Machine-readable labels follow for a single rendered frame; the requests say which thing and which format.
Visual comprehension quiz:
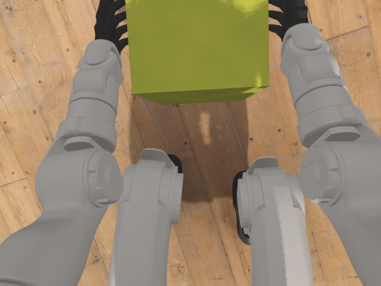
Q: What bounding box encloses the robot left upper arm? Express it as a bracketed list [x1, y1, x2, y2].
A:
[0, 147, 124, 286]

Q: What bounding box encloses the robot left forearm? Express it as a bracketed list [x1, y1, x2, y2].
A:
[35, 39, 124, 196]

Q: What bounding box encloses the robot right shin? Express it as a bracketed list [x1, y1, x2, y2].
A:
[243, 157, 305, 236]

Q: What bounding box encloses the right robot hand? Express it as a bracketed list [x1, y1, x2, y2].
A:
[268, 0, 309, 42]

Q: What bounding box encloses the robot left shin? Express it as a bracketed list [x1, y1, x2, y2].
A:
[117, 148, 175, 209]

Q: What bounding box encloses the robot shin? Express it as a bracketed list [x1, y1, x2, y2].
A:
[243, 157, 305, 236]
[117, 148, 175, 209]

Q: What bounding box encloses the left robot hand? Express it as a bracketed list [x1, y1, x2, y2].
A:
[94, 0, 129, 54]

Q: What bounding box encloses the carton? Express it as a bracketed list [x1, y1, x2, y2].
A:
[125, 0, 269, 104]

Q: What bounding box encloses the robot right forearm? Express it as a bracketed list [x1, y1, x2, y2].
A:
[280, 23, 381, 148]

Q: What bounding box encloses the robot right upper arm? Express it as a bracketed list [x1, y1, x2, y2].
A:
[297, 141, 381, 286]

